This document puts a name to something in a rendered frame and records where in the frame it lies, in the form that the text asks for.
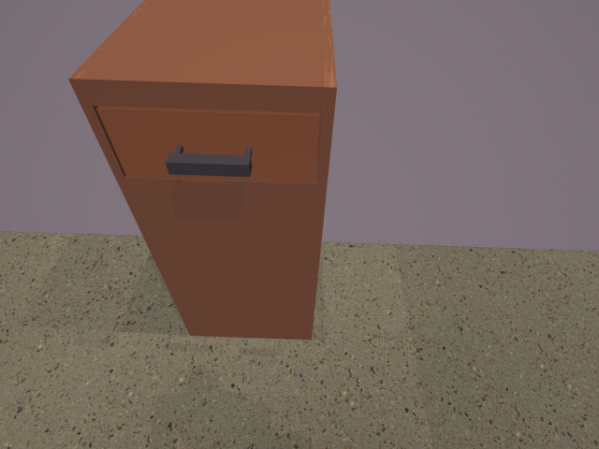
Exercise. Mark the handle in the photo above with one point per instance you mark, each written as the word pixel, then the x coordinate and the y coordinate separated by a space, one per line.
pixel 179 163

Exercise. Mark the cabinet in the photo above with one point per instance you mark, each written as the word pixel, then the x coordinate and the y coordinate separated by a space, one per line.
pixel 240 258

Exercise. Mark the drawer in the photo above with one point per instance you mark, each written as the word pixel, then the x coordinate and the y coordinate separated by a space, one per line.
pixel 284 144

